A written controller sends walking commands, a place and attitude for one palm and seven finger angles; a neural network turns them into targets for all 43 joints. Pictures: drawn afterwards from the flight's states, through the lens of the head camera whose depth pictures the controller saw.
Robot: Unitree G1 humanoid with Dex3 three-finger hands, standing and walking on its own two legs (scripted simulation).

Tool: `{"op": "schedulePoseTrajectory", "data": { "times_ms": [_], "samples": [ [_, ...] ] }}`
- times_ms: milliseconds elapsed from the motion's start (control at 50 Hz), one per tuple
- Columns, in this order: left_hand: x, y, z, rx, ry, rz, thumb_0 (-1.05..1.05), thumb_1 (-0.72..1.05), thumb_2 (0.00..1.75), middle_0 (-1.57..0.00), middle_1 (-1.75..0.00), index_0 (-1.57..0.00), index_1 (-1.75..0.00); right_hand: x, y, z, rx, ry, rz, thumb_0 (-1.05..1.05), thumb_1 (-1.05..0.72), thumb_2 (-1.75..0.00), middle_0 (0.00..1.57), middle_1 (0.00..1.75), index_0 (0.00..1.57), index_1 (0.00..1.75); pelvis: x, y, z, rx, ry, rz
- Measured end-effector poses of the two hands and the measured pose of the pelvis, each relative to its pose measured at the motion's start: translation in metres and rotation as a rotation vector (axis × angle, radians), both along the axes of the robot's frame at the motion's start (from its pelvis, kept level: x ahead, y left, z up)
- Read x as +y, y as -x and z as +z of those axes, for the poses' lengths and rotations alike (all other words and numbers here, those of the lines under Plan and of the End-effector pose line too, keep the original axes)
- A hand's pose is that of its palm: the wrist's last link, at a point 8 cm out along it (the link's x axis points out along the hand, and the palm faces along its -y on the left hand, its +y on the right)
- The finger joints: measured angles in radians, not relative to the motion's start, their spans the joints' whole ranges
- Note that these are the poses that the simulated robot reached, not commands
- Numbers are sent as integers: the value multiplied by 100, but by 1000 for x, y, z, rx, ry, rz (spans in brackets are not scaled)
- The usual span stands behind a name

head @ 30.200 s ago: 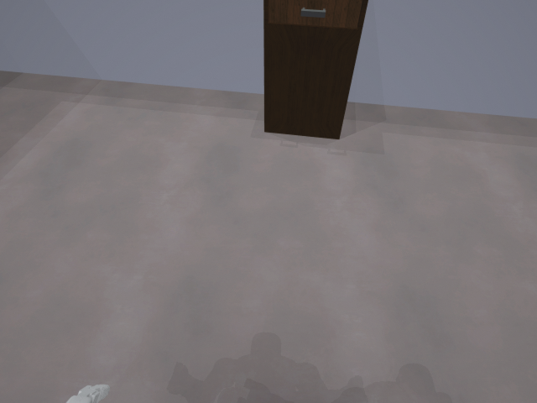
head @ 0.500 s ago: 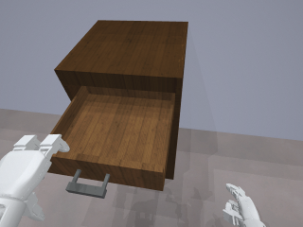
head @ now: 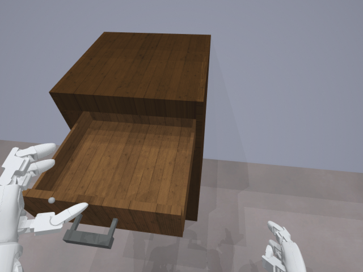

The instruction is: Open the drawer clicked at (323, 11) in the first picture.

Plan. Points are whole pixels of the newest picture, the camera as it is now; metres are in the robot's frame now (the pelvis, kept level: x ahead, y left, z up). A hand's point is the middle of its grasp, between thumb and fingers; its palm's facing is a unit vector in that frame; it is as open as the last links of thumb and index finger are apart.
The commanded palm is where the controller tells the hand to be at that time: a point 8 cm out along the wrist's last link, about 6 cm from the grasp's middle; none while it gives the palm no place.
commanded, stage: draw the hand back to the body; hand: left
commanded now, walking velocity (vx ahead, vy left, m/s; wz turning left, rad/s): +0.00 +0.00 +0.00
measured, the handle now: (92, 229) +0.21 +0.25 -0.06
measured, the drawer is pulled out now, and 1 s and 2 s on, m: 0.30 0.30 0.30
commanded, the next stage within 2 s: step back with the hand held close in 0.54 s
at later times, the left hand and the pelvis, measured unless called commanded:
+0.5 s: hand (52, 208) +0.17 +0.23 +0.15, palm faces +0.39 -0.82 -0.43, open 7.7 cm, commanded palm +0.12 +0.27 +0.17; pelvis -0.01 -0.01 +0.00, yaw +0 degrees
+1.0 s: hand (36, 222) +0.16 +0.25 +0.14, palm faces +0.29 -0.81 -0.51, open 7.4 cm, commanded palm +0.09 +0.29 +0.17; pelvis -0.04 +0.01 +0.00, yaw +1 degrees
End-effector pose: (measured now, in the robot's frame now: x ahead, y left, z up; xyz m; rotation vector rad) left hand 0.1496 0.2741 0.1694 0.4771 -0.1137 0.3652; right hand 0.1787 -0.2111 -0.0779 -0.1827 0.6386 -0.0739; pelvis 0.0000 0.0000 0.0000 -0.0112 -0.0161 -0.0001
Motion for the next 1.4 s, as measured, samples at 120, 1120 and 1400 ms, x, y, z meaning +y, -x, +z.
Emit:
{"op": "schedulePoseTrajectory", "data": {
  "times_ms": [120,1120,1400],
  "samples": [
    [-5,6,1,10,-3,6,-1,22,61,-26,-74,-26,-74,-9,-7,2,-15,3,-13,2,-90,-90,20,30,20,30,-4,0,0,4,-2,1],
    [20,45,1,4,-94,-79,1,89,90,-21,-30,-21,-31,-5,49,7,83,77,-67,2,-90,-90,20,30,20,30,15,50,-5,70,-3,18],
    [19,82,-1,-92,-54,-61,1,89,90,-21,-30,-21,-31,7,81,5,53,69,-24,1,-90,-90,20,30,21,30,16,84,-13,67,16,16]
  ]
}}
